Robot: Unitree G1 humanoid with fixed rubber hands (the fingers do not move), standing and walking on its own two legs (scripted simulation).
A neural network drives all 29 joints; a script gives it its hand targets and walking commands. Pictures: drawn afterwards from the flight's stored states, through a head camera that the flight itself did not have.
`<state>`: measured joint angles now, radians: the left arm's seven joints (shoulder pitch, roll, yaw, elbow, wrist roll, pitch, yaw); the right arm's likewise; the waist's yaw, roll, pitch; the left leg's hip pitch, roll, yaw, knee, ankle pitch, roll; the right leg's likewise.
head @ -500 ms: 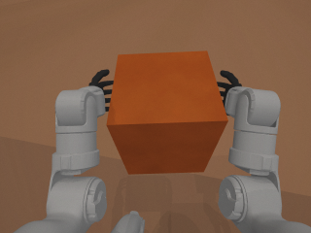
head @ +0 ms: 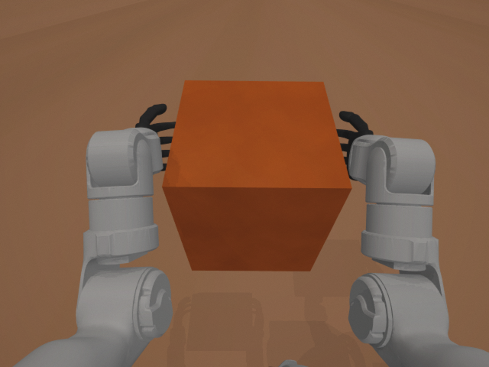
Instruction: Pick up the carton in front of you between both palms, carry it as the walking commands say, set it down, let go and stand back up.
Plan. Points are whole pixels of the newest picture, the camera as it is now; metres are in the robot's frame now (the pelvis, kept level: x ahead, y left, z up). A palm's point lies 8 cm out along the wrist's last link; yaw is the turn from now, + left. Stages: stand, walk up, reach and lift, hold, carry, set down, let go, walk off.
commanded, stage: carry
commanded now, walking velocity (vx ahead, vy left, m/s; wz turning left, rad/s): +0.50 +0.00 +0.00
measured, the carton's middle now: (252, 183) +0.39 -0.02 +0.11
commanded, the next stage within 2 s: none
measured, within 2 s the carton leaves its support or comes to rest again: neither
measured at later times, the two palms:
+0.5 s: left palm (151, 43) +0.70 +0.17 +0.20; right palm (296, 45) +0.68 -0.13 +0.20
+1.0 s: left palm (176, 28) +0.95 +0.15 +0.14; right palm (281, 25) +0.97 -0.15 +0.13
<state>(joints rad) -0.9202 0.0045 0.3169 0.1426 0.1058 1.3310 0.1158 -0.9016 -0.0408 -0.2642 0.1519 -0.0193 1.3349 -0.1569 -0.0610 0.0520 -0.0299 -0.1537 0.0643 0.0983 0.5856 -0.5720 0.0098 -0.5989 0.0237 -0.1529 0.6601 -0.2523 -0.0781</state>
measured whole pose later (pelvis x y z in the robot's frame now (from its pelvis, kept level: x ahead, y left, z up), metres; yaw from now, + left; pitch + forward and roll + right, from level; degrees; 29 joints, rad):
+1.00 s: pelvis +0.63 -0.02 +0.06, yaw +3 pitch +5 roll +1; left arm -0.54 -0.08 0.22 0.06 0.11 1.21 0.12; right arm -0.55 0.06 -0.23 0.07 -0.10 1.23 -0.12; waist 0.03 0.00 -0.04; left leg -0.44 0.01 0.04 1.13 -0.40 0.00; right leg -0.39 0.00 -0.17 0.45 -0.15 -0.08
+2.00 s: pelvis +1.24 -0.01 +0.06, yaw +2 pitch +4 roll +1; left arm -0.18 -0.14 0.12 -0.24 0.12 1.20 0.08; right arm -0.18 0.14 -0.13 -0.27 -0.13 1.23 -0.10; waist 0.02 0.03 -0.08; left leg -0.41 0.06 0.07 1.07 -0.42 -0.02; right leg -0.37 -0.06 -0.23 0.43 -0.13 -0.06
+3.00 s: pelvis +1.39 +0.02 +0.05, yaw -1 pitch +2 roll +0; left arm -0.18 -0.14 0.14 0.10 0.23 0.84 0.03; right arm -0.18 0.14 -0.14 0.10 -0.23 0.85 -0.03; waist 0.00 -0.01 -0.13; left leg -0.36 0.07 0.18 0.57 -0.24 0.03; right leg -0.16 -0.07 -0.18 0.54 -0.41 0.01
